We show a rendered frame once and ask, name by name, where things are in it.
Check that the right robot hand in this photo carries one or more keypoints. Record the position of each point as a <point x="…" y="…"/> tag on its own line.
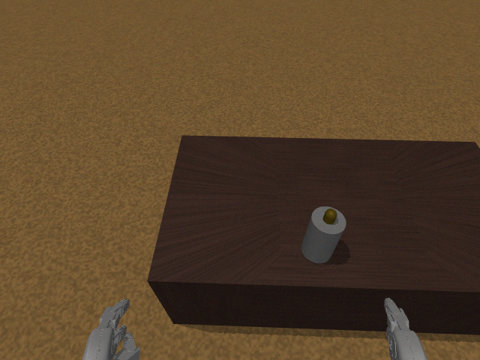
<point x="404" y="344"/>

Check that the left robot hand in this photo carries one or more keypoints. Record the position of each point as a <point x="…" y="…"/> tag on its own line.
<point x="103" y="340"/>

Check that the bottle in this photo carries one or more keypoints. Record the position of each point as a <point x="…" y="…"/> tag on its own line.
<point x="323" y="233"/>

